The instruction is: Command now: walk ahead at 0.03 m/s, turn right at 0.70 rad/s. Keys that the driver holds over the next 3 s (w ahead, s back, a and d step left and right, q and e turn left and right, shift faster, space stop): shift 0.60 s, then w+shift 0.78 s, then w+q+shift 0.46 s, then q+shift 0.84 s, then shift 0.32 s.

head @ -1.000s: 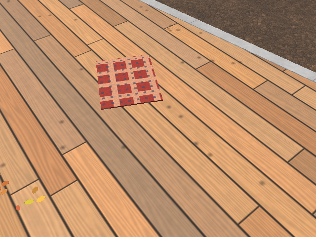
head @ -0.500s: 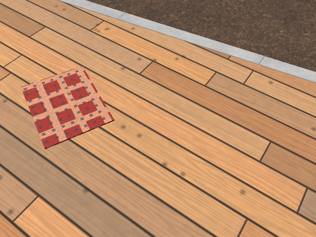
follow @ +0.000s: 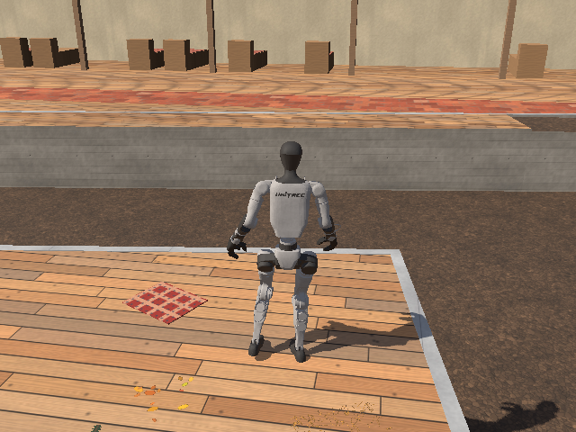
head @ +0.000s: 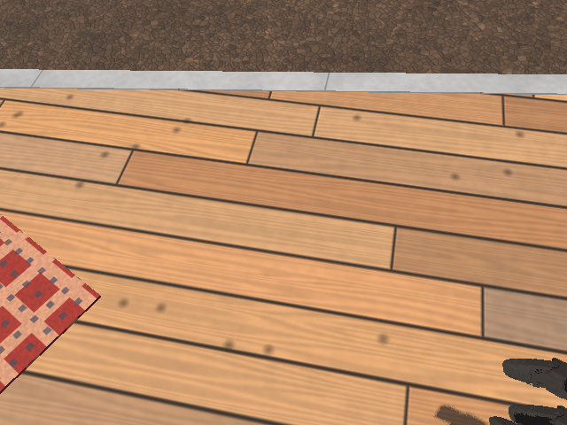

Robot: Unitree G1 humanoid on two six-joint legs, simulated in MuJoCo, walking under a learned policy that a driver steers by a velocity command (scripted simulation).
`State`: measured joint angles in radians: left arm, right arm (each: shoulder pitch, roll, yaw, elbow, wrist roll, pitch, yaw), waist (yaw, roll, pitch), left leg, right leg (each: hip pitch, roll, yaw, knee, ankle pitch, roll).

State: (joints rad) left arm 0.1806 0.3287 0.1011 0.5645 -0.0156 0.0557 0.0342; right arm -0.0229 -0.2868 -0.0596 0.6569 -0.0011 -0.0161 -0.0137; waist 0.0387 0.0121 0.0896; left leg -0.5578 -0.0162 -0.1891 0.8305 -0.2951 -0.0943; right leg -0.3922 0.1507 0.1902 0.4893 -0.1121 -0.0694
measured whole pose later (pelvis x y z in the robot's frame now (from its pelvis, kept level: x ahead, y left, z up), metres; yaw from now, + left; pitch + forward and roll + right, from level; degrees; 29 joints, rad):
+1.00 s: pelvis +0.15 +0.09 +0.00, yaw -9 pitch +2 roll +0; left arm 0.29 0.29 0.06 0.73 0.04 -0.04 -0.03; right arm 0.36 -0.29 -0.05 0.79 -0.04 -0.06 0.03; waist -0.03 -0.04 -0.03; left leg -0.26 -0.02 0.06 0.54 -0.32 0.05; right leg -0.47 -0.01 0.06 1.14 -0.31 -0.08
